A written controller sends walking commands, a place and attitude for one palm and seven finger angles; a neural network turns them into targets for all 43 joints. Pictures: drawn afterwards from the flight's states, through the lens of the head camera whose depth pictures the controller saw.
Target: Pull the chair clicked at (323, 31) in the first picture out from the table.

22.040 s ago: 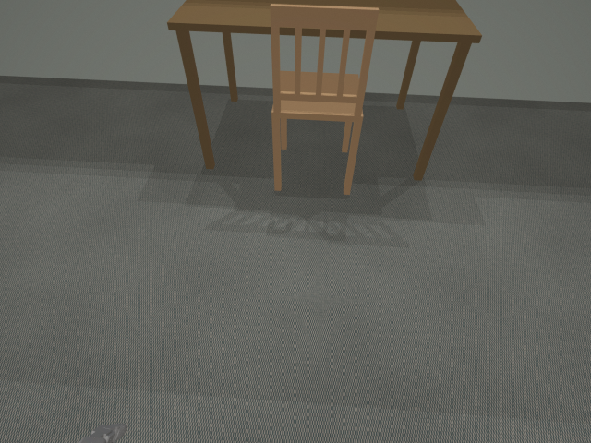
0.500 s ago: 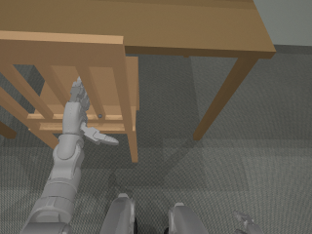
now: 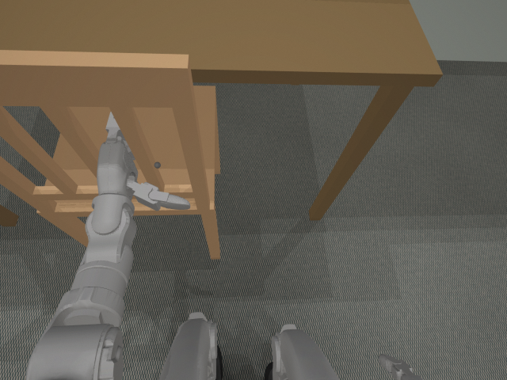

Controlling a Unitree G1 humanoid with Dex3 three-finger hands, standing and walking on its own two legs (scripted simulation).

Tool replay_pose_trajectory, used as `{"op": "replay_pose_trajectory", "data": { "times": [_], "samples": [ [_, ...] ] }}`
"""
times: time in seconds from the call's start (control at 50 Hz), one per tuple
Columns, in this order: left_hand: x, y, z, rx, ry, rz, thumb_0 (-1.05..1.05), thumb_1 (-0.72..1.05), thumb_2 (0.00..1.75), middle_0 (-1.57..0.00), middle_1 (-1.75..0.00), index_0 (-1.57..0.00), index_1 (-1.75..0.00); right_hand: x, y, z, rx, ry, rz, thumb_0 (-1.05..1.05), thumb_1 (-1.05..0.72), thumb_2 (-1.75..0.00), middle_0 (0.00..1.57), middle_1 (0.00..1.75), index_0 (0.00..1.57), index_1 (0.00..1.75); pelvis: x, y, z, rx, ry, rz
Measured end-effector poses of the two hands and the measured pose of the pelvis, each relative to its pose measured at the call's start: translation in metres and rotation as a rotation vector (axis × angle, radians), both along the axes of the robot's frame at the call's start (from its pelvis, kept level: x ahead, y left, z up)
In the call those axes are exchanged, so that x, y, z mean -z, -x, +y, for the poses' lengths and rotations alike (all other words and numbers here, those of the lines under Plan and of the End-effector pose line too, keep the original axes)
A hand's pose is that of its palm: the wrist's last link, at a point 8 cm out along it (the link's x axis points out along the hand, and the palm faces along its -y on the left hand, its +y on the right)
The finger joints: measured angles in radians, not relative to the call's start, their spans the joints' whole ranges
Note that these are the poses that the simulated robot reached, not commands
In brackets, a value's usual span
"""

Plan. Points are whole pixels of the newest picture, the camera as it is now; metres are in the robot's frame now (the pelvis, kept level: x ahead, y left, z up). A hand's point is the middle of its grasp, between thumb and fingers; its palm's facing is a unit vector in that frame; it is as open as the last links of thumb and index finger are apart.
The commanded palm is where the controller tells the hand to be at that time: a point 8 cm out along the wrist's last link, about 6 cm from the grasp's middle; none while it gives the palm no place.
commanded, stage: push the fingers through the gap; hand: left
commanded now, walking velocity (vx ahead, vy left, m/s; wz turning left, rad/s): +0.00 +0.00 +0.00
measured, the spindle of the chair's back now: (89, 154) +0.47 +0.26 +0.01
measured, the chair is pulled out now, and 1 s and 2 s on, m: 0.00 0.00 0.04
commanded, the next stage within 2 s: hook a spindle and tug to test in 0.40 s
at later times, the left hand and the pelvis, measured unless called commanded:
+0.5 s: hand (156, 159) +0.45 +0.15 +0.02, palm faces +0.05 -1.00 -0.01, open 16.9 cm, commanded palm +0.43 +0.19 +0.03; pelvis +0.00 +0.00 +0.00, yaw +0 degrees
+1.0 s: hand (156, 160) +0.45 +0.15 +0.02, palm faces +0.05 -1.00 -0.01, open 13.2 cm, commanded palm +0.42 +0.18 +0.03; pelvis +0.01 +0.00 +0.00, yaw +0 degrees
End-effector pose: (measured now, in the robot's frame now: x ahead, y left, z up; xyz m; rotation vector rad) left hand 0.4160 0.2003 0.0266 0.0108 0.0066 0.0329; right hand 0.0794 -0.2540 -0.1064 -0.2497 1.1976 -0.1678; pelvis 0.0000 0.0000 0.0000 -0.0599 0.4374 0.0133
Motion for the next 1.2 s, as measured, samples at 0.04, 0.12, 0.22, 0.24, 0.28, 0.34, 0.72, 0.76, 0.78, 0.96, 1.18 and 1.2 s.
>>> {"op": "replay_pose_trajectory", "data": {
  "times": [0.04,0.12,0.22,0.24,0.28,0.34,0.72,0.76,0.78,0.96,1.18,1.2],
  "samples": [
    [-0.002,-0.004,0.000,-0.007,-0.006,-0.010,-0.01,-0.50,0.30,-0.06,-0.08,-0.06,-0.08,0.001,0.005,0.000,0.004,0.000,0.012,0.01,-0.91,-0.89,0.20,0.30,0.20,0.29,0.001,0.000,0.000,0.001,0.000,0.002],
    [0.000,-0.009,0.003,-0.012,-0.009,-0.004,-0.01,-0.50,0.30,-0.06,-0.08,-0.06,-0.08,0.002,0.013,-0.001,0.015,0.000,0.038,0.01,-0.91,-0.89,0.20,0.30,0.20,0.29,0.002,0.001,-0.001,0.003,-0.001,0.005],
    [0.001,-0.009,0.003,-0.004,-0.004,0.004,-0.01,-0.50,0.30,-0.06,-0.08,-0.06,-0.08,0.001,0.022,-0.003,0.030,0.000,0.062,0.01,-0.91,-0.89,0.20,0.30,0.20,0.29,0.000,0.001,-0.001,0.003,0.001,0.005],
    [0.001,-0.009,0.003,-0.004,-0.003,0.006,-0.01,-0.50,0.30,-0.06,-0.08,-0.06,-0.08,0.001,0.023,-0.003,0.031,0.000,0.066,0.01,-0.91,-0.89,0.20,0.30,0.20,0.29,0.000,0.001,-0.001,0.003,0.001,0.005],
    [0.001,-0.009,0.003,-0.005,-0.001,0.007,-0.01,-0.50,0.30,-0.06,-0.08,-0.06,-0.08,0.000,0.024,-0.003,0.032,0.002,0.072,0.01,-0.91,-0.89,0.20,0.30,0.20,0.29,0.000,0.001,-0.001,0.003,0.000,0.004],
    [0.002,-0.010,0.003,-0.010,-0.001,0.004,-0.01,-0.50,0.30,-0.06,-0.08,-0.07,-0.08,-0.001,0.024,-0.004,0.030,0.007,0.075,0.01,-0.91,-0.89,0.20,0.30,0.20,0.29,0.000,0.001,-0.001,0.001,0.001,0.007],
    [0.003,-0.010,0.003,-0.021,0.001,0.007,-0.01,-0.50,0.30,-0.13,-0.28,-0.13,-0.29,-0.001,0.009,0.000,0.017,-0.003,0.062,0.00,-0.91,-0.89,0.20,0.30,0.20,0.29,-0.001,-0.003,0.000,-0.002,0.003,0.010],
    [0.003,-0.010,0.003,-0.021,0.002,0.006,-0.01,-0.50,0.30,-0.15,-0.37,-0.16,-0.38,-0.001,0.007,0.000,0.015,-0.004,0.060,0.00,-0.91,-0.89,0.20,0.30,0.20,0.29,-0.002,-0.003,0.000,-0.002,0.004,0.009],
    [0.003,-0.010,0.003,-0.021,0.003,0.006,-0.01,-0.50,0.30,-0.17,-0.41,-0.17,-0.42,-0.001,0.006,0.000,0.014,-0.004,0.059,0.00,-0.91,-0.89,0.20,0.30,0.20,0.29,-0.002,-0.004,0.000,-0.003,0.004,0.009],
    [0.003,-0.010,0.003,-0.019,0.001,0.001,-0.01,-0.40,0.34,-0.32,-0.87,-0.32,-0.88,-0.001,0.003,0.001,0.009,-0.005,0.062,0.00,-0.91,-0.89,0.20,0.30,0.20,0.29,-0.002,-0.006,0.002,-0.004,0.005,0.011],
    [0.002,-0.011,0.004,-0.023,0.006,0.012,0.00,0.09,0.55,-0.44,-1.34,-0.45,-1.35,-0.004,0.001,0.003,0.017,-0.009,0.059,0.00,-0.91,-0.89,0.20,0.30,0.20,0.29,-0.004,-0.008,0.003,0.000,0.005,0.010],
    [0.002,-0.011,0.004,-0.023,0.006,0.013,0.00,0.15,0.58,-0.44,-1.36,-0.45,-1.36,-0.004,0.001,0.003,0.018,-0.010,0.058,0.00,-0.91,-0.89,0.20,0.30,0.20,0.29,-0.005,-0.009,0.003,0.000,0.005,0.011]
  ]
}}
